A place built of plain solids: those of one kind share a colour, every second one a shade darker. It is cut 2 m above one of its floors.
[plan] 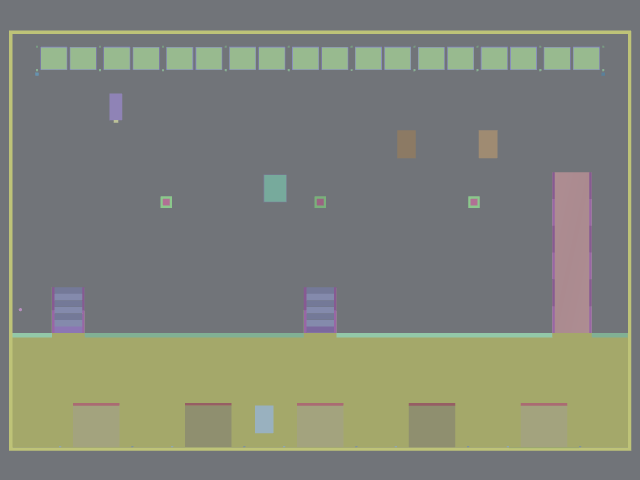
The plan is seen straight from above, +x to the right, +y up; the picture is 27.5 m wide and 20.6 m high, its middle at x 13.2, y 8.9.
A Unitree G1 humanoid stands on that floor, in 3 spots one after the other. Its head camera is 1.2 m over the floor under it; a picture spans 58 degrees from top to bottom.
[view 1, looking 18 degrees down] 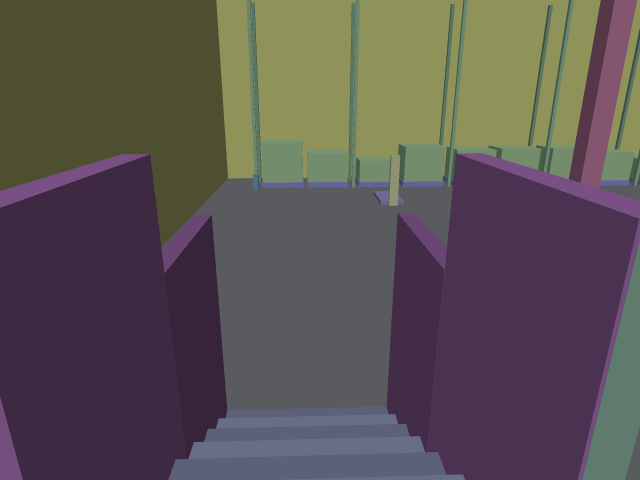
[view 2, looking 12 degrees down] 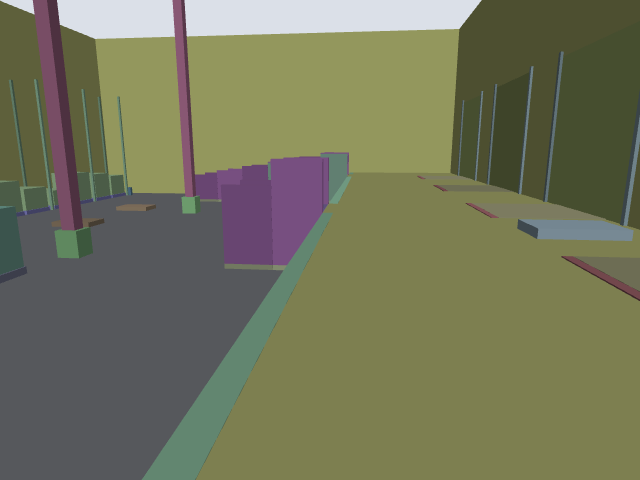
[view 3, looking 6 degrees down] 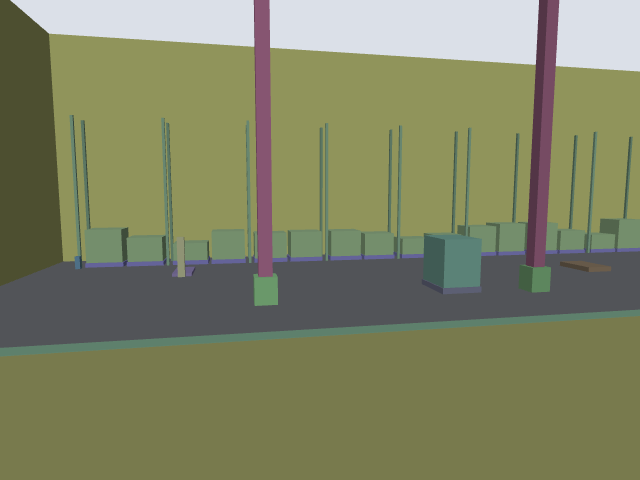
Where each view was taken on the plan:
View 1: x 2.40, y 4.19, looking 88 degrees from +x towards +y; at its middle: ground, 7.60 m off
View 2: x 4.43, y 4.11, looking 6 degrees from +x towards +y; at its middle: south_deck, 5.77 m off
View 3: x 6.00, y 1.20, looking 79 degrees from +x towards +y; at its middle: rack_load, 15.38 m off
